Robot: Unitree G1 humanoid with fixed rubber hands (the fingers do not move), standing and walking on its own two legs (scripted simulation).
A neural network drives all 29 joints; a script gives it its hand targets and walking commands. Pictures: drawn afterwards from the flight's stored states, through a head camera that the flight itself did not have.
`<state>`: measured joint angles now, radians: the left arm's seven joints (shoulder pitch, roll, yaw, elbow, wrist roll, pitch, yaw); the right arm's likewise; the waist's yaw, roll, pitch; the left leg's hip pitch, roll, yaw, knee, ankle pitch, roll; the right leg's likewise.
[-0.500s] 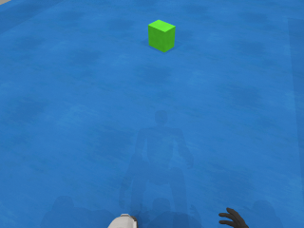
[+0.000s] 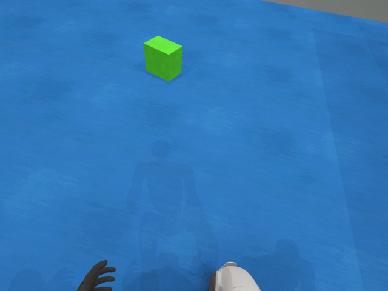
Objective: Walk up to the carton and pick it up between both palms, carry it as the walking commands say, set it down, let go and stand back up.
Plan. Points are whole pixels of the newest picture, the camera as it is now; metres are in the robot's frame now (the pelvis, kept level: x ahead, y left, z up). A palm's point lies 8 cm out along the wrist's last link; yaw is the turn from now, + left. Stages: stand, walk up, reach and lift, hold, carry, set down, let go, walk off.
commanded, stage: walk up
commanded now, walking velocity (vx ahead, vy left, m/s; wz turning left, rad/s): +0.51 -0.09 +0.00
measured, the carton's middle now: (163, 58) +1.99 +0.09 -0.66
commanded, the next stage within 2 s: none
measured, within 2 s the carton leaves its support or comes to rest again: neither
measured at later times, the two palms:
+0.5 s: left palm out of the picture +0.16 +0.21 -0.11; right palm (272, 198) +0.38 -0.25 -0.14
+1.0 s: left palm (101, 131) +0.64 +0.27 -0.14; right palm (251, 186) +0.40 -0.19 -0.11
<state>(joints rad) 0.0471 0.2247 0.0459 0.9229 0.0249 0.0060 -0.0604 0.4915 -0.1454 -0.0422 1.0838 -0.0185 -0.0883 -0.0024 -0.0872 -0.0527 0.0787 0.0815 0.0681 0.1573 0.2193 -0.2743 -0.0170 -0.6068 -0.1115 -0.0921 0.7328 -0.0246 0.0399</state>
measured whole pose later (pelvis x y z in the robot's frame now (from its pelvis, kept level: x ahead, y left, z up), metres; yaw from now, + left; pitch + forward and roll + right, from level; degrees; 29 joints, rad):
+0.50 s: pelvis +0.26 -0.02 +0.00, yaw -1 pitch -1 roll +2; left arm 0.50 0.18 0.06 1.06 0.02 -0.08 0.00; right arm 0.11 -0.24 -0.04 0.96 -0.03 0.00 0.08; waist 0.08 0.03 0.06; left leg -0.58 0.13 0.07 0.75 -0.04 -0.04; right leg -0.04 -0.10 -0.14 0.29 -0.23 0.03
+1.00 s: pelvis +0.51 +0.04 +0.00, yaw +0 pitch -1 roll -1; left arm 0.10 0.23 0.05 0.95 0.03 0.00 -0.05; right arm 0.47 -0.17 -0.05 1.10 -0.02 -0.09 0.00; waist -0.08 -0.05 0.06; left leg -0.01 0.07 0.17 0.27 -0.24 0.00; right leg -0.61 -0.12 -0.07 0.84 -0.05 0.04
